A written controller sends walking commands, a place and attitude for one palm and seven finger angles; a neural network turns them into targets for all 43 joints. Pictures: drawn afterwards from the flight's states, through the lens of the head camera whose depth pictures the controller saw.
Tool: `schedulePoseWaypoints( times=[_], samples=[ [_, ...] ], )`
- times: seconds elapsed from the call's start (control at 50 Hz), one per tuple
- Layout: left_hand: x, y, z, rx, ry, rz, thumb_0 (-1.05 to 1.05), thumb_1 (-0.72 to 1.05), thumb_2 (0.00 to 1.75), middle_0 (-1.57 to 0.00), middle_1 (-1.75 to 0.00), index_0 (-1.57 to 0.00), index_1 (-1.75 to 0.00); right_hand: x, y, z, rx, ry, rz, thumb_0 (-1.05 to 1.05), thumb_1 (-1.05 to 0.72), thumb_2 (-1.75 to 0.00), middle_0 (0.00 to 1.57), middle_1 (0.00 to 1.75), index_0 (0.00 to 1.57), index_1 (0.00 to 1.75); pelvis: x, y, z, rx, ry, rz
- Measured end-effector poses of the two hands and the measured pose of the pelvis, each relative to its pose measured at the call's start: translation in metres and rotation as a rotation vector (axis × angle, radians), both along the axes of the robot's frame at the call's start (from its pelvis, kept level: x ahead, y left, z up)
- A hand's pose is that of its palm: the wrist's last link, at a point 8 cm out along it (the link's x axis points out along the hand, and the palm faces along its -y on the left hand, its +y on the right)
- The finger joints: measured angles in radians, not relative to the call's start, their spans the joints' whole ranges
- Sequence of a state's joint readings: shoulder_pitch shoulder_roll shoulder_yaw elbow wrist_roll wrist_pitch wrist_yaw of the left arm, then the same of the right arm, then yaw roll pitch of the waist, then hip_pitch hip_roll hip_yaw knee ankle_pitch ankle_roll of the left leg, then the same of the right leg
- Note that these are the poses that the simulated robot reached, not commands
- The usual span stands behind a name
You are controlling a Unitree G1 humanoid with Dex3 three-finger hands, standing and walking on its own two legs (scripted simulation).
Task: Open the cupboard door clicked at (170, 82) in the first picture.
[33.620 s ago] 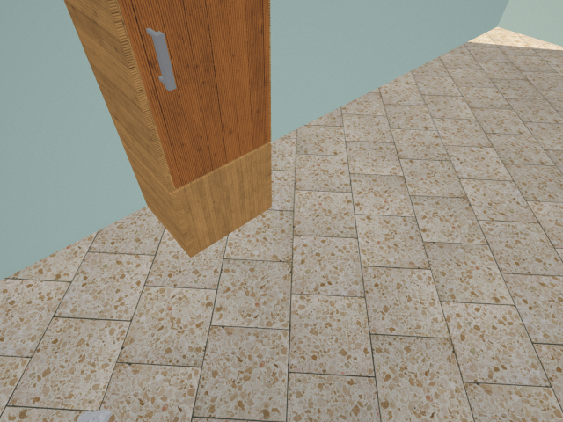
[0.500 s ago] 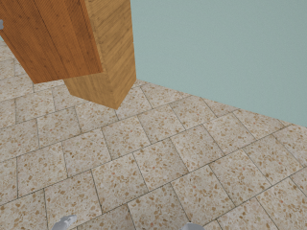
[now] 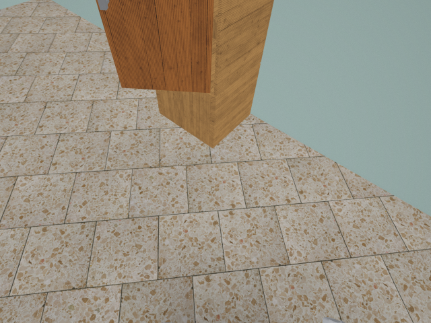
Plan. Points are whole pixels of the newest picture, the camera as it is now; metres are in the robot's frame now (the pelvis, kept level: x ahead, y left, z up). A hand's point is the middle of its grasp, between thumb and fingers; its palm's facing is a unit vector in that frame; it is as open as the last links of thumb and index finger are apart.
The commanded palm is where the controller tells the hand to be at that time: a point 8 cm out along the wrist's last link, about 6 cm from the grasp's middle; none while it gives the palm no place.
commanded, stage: take the last steps up to it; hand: left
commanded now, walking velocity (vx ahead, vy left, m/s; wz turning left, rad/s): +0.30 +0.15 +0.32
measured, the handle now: out of the picture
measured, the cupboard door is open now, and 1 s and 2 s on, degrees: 37 37 37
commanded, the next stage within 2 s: come to a stop and stand still in 1.48 s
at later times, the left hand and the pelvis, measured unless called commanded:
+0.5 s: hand out of the picture +0.06 +0.18 -0.15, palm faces +0.18 -0.96 -0.20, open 7.4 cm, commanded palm none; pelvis +0.07 +0.01 +0.02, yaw +8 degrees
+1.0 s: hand (84, 243) +0.28 +0.32 -0.15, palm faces +0.17 -0.96 -0.20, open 7.4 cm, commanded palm none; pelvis +0.23 +0.13 +0.02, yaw +7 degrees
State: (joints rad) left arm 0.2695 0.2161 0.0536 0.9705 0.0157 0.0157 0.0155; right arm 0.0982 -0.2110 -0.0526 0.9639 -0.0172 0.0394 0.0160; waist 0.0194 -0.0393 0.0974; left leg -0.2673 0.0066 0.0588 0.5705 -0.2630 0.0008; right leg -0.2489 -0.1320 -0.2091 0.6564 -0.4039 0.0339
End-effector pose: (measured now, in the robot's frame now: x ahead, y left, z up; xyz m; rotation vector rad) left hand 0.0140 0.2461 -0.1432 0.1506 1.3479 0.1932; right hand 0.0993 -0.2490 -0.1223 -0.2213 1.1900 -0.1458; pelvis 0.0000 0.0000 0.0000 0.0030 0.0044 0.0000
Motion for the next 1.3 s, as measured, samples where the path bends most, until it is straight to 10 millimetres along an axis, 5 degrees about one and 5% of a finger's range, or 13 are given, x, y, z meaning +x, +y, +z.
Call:
schedulePoseWaypoints(
  times=[0.1,0.2,0.32,0.4,0.56,0.66,0.74,0.82,0.94,1.14,1.2,1.3],
  samples=[
    [-0.013,0.015,0.003,0.001,0.058,0.040,0.01,0.92,0.90,-0.20,-0.30,-0.20,-0.29,0.011,0.021,0.008,-0.003,-0.031,0.046,0.00,-0.91,-0.90,0.20,0.29,0.20,0.30,0.002,0.008,0.006,-0.005,-0.004,0.013],
    [0.007,0.015,0.019,-0.003,-0.008,0.046,0.01,0.91,0.90,-0.20,-0.30,-0.19,-0.29,-0.002,0.031,0.005,0.034,0.008,0.054,0.00,-0.91,-0.90,0.20,0.29,0.20,0.30,0.010,0.010,0.015,-0.014,0.002,0.039],
    [0.044,0.002,0.024,0.018,-0.116,0.032,0.01,0.91,0.90,-0.20,-0.30,-0.20,-0.29,-0.022,0.014,-0.016,0.061,0.108,0.024,0.00,-0.92,-0.90,0.20,0.30,0.21,0.30,0.029,0.000,0.006,0.008,-0.001,0.070],
    [0.045,-0.006,0.024,0.028,-0.134,0.081,0.00,0.91,0.90,-0.20,-0.30,-0.20,-0.29,-0.018,0.005,-0.023,0.057,0.190,0.046,0.00,-0.92,-0.90,0.20,0.30,0.20,0.30,0.044,-0.001,0.004,0.006,-0.016,0.103],
    [0.020,-0.015,0.026,-0.045,0.043,0.166,0.00,0.91,0.90,-0.20,-0.30,-0.20,-0.29,0.052,0.028,-0.001,0.058,0.166,0.088,0.01,-0.91,-0.90,0.19,0.29,0.20,0.30,0.088,0.020,0.020,0.024,0.010,0.159],
    [0.010,0.000,0.015,-0.088,0.138,0.243,0.00,0.91,0.90,-0.20,-0.30,-0.20,-0.30,0.119,0.073,-0.004,0.055,0.129,0.179,0.01,-0.91,-0.90,0.19,0.29,0.20,0.30,0.121,0.053,0.013,0.017,0.014,0.187],
    [0.015,0.031,-0.006,-0.114,0.223,0.267,0.01,0.91,0.90,-0.20,-0.30,-0.20,-0.30,0.173,0.116,-0.014,0.037,0.024,0.211,0.01,-0.91,-0.90,0.19,0.29,0.20,0.30,0.149,0.087,-0.007,-0.004,0.009,0.188],
    [0.064,0.071,-0.006,-0.079,0.192,0.224,0.01,0.91,0.90,-0.20,-0.30,-0.20,-0.29,0.188,0.144,-0.010,0.047,-0.008,0.176,0.00,-0.91,-0.90,0.20,0.29,0.20,0.30,0.170,0.105,-0.002,0.004,0.002,0.155],
    [0.186,0.115,0.017,-0.018,-0.028,0.135,0.01,0.92,0.90,-0.20,-0.30,-0.19,-0.29,0.186,0.148,-0.001,0.038,0.030,0.100,-0.01,-0.95,-0.90,0.20,0.29,0.21,0.30,0.207,0.123,0.014,0.022,0.006,0.130],
    [0.364,0.119,0.038,0.026,-0.249,-0.001,0.00,0.91,0.90,-0.20,-0.30,-0.19,-0.29,0.163,0.151,-0.024,0.111,0.283,-0.003,0.00,-0.92,-0.90,0.20,0.29,0.20,0.30,0.290,0.124,0.008,0.050,0.001,0.107],
    [0.392,0.111,0.033,0.030,-0.270,-0.014,0.00,0.91,0.90,-0.20,-0.30,-0.19,-0.29,0.173,0.149,-0.032,0.128,0.342,-0.023,0.00,-0.91,-0.90,0.20,0.29,0.20,0.30,0.317,0.118,0.001,0.034,-0.007,0.107],
    [0.387,0.103,0.033,0.017,-0.189,0.062,-0.01,0.93,0.90,-0.20,-0.30,-0.20,-0.29,0.233,0.146,-0.019,0.112,0.308,-0.017,0.01,-0.91,-0.90,0.20,0.29,0.20,0.30,0.352,0.118,0.014,0.021,-0.004,0.110]
  ],
)
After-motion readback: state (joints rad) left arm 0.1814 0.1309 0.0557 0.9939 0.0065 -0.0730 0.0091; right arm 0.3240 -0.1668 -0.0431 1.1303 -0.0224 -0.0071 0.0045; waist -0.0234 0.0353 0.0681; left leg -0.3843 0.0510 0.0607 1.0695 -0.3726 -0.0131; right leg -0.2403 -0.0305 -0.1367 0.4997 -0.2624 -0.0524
